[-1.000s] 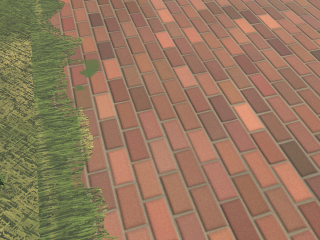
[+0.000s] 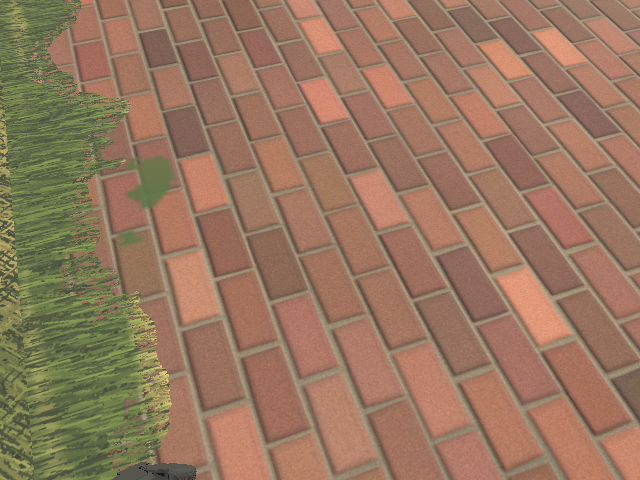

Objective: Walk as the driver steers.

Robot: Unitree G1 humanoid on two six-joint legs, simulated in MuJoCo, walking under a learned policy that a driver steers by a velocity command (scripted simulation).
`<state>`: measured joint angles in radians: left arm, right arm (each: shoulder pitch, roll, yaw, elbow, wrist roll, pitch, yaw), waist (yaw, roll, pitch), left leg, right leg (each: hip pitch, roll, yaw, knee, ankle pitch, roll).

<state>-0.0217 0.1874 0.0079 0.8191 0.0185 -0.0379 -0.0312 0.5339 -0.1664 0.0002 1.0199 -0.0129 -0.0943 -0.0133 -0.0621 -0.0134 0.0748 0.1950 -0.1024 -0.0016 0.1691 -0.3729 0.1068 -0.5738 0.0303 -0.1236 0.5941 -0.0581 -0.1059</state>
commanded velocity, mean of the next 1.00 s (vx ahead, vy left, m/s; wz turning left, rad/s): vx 0.50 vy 0.00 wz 0.00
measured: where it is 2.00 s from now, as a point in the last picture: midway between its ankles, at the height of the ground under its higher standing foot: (303, 222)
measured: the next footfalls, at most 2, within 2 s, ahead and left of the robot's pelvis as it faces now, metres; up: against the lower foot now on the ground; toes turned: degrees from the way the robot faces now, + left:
right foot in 0.06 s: +0.20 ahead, -0.06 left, +0.00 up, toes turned -3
left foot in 0.60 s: +0.50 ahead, +0.11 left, +0.00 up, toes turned +3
